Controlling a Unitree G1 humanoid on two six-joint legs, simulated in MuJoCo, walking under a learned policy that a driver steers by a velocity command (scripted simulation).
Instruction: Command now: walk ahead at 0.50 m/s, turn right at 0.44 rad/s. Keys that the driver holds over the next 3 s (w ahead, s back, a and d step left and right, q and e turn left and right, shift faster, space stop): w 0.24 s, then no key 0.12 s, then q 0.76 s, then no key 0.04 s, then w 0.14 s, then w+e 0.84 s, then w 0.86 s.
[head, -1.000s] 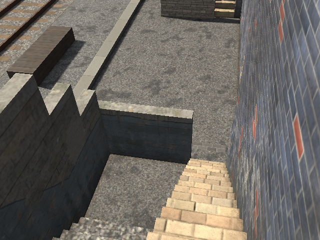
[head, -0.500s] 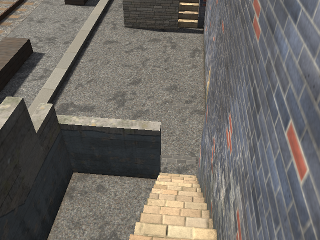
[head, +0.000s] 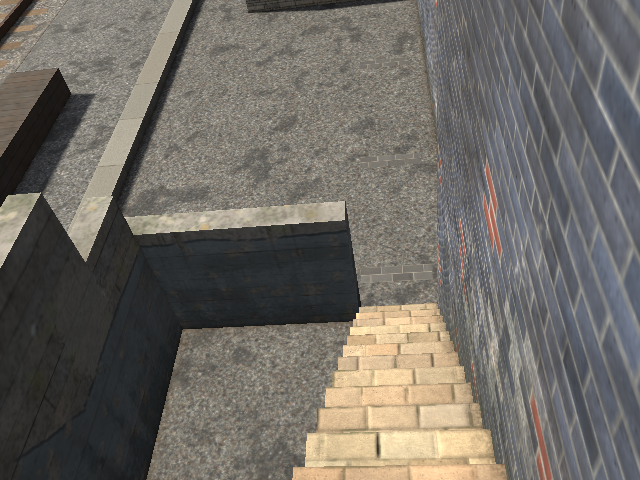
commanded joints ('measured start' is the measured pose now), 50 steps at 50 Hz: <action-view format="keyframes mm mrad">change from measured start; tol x64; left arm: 1 -62 150 37 -30 53 -7 -33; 50 -404 278 92 -411 85 156 -63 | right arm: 1 -26 -19 -11 -56 27 -24 6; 50 157 -194 -48 -231 44 18 -7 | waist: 1 -11 -292 131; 50 -36 94 102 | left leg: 1 60 -19 39 -120 -159 1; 6 1327 442 -147 84 862 321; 13 -255 139 70 -133 -559 158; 21 361 12 -36 369 -514 165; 25 -240 -186 113 1248 -1610 90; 28 -348 -61 74 1419 -1294 30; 35 -98 16 107 785 -389 -131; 42 327 24 -99 -155 -867 67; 44 623 308 -773 -57 129 247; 50 -47 156 -363 -62 -356 216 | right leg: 1 -123 -127 261 -143 838 -81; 7 -1044 -82 -118 974 -78 31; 20 -33 -311 -72 -1145 1536 138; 26 703 -708 -5 -474 2316 29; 37 -477 -457 -356 -781 275 32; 50 -424 -168 -108 253 646 111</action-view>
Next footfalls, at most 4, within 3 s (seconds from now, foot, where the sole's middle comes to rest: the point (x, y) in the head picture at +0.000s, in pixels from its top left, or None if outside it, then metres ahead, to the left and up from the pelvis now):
0.08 left None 0.10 0.13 -0.87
0.48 right None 0.34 -0.12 -1.09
0.82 left None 0.33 0.19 -1.09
1.24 right None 0.46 -0.07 -1.09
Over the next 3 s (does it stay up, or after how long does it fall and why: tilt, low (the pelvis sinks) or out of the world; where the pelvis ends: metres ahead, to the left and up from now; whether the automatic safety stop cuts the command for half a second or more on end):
stays up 1.01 0.13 -0.97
